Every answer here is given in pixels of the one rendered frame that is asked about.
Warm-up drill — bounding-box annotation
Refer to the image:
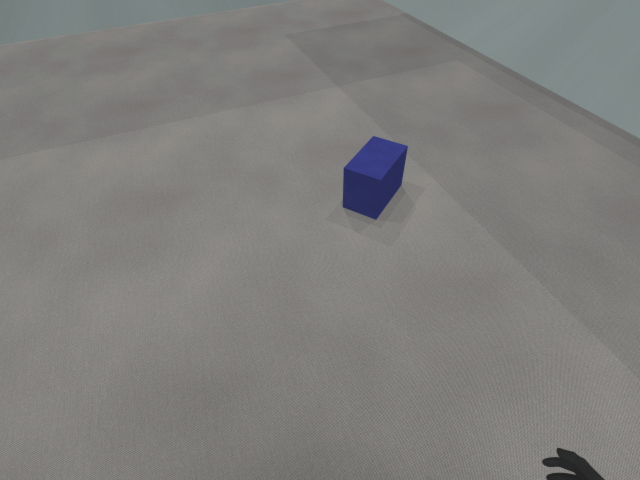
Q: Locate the carton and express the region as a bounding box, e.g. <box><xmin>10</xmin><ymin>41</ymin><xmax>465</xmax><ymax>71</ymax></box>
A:
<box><xmin>343</xmin><ymin>136</ymin><xmax>408</xmax><ymax>220</ymax></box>

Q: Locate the robot right hand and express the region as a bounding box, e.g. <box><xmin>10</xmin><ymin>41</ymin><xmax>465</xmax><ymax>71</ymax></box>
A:
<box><xmin>542</xmin><ymin>448</ymin><xmax>604</xmax><ymax>480</ymax></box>

